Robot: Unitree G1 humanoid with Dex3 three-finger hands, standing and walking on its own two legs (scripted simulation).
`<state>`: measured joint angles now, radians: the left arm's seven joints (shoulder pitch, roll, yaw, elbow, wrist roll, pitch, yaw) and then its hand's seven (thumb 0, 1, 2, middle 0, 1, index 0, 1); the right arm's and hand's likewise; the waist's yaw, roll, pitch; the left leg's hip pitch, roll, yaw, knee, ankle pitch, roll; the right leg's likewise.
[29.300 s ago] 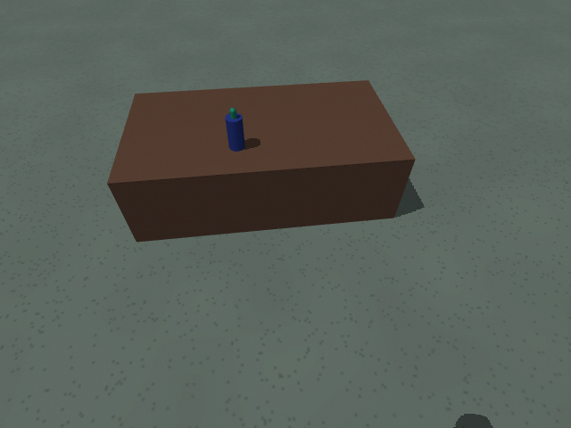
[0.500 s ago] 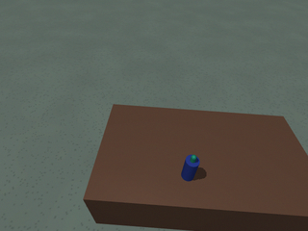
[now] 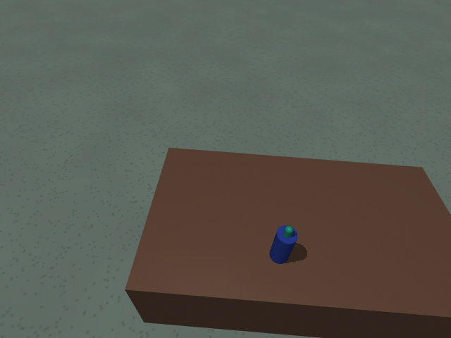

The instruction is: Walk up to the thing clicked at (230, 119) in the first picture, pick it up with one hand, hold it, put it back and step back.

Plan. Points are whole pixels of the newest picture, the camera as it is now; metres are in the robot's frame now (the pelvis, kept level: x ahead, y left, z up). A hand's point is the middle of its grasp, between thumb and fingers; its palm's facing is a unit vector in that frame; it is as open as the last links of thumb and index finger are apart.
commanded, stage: home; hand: right
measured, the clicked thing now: (284, 242) +0.50 -0.19 -0.33
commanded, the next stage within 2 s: stand in 0.06 s
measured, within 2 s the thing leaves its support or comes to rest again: neither
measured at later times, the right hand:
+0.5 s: hand out of the picture +0.09 -0.25 -0.15, palm faces -0.02 +0.93 -0.37, open 11.8 cm
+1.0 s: hand out of the picture +0.09 -0.25 -0.15, palm faces -0.03 +0.93 -0.36, open 7.4 cm
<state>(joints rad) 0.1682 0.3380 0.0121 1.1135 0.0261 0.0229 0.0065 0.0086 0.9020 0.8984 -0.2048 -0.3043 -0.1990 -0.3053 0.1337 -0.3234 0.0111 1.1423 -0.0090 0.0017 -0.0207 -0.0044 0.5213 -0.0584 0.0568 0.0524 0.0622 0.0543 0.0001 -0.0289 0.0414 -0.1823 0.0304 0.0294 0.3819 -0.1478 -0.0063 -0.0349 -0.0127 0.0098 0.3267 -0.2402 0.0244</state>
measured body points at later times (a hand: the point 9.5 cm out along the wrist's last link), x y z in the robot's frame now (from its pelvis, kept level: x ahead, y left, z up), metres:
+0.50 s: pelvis +0.01 +0.01 +0.00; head +0.01 +0.02 +0.45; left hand +0.07 +0.30 -0.14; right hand +0.09 -0.30 -0.13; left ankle +0.04 +0.12 -0.75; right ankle -0.04 -0.14 -0.75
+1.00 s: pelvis +0.01 +0.00 +0.00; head +0.02 +0.01 +0.45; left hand +0.06 +0.30 -0.14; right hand +0.09 -0.30 -0.13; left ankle +0.04 +0.12 -0.75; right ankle -0.04 -0.14 -0.75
